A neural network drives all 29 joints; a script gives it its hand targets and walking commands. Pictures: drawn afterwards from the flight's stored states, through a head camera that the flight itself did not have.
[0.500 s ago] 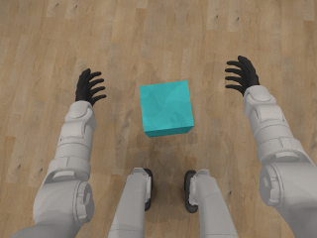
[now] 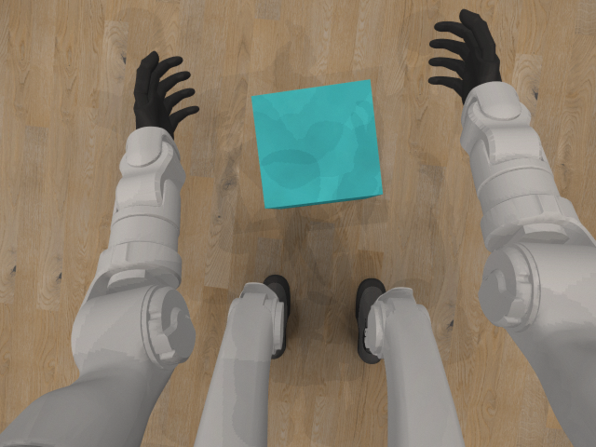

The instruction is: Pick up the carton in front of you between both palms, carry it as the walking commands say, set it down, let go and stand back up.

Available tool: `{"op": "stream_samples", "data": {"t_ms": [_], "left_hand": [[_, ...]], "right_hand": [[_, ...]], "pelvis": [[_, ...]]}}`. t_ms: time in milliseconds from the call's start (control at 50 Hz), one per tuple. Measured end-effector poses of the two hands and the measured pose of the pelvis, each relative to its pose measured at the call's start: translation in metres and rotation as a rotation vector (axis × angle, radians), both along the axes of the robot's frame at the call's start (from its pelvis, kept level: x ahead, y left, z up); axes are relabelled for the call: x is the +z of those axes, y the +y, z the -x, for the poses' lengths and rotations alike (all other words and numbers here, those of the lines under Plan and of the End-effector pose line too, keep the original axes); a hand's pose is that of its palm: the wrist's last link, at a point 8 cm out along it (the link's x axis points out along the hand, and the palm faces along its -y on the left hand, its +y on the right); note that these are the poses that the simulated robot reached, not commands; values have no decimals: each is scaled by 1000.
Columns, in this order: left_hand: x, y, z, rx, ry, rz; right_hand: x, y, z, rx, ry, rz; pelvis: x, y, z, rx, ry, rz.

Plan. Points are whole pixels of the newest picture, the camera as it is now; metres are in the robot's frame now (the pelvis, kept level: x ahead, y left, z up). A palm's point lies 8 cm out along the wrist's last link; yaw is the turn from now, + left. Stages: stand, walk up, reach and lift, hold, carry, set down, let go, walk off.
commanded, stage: reach and lift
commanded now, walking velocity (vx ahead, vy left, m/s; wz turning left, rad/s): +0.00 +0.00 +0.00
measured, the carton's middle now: (317, 155) +0.49 +0.02 -0.47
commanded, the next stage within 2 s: none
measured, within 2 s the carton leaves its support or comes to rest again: leaves its support in 1.44 s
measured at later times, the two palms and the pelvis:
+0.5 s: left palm (215, 158) +0.46 +0.21 -0.35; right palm (420, 134) +0.51 -0.16 -0.36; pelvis -0.06 +0.00 -0.20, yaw +1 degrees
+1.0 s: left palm (226, 159) +0.47 +0.20 -0.39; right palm (407, 137) +0.51 -0.15 -0.39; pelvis -0.05 +0.00 -0.22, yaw +1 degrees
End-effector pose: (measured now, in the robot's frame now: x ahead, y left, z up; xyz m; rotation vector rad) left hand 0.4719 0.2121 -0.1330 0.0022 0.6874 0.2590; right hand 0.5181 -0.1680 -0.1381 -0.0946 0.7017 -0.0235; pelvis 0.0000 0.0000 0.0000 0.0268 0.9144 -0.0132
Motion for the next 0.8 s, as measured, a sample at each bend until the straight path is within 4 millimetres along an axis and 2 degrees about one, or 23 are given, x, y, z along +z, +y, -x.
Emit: {"op": "stream_samples", "data": {"t_ms": [120, 200, 300, 380, 500, 660, 720, 800], "left_hand": [[-75, 0, 7, -3, 9, -5], [-118, 2, 10, -5, 3, -11], [-159, 1, 11, 0, 1, -6], [-184, -2, 10, 4, 18, 2], [-222, -6, 9, -7, 56, 5], [-270, -8, 5, -15, 69, 4], [-276, -9, 3, -16, 61, 2], [-268, -9, -3, -14, 32, 6]], "right_hand": [[-77, -3, 11, -16, -2, 13], [-121, -4, 15, -19, -16, 17], [-159, -2, 14, -21, -28, 16], [-182, 1, 12, -25, -14, 13], [-219, 6, 12, -27, 24, 5], [-268, 6, 11, -22, 29, 7], [-274, 8, 9, -15, 12, 5], [-269, 13, 5, -2, -7, 5]], "pelvis": [[-58, 2, 11, 2, 15, 1], [-99, 3, 24, 2, -19, 1], [-143, 3, 40, 3, -86, -2], [-169, 3, 51, 4, -139, -4], [-196, 2, 60, 6, -202, -5], [-222, 4, 60, 4, -257, -3], [-227, 5, 57, 4, -279, -2], [-229, 5, 52, 7, -277, -4]]}}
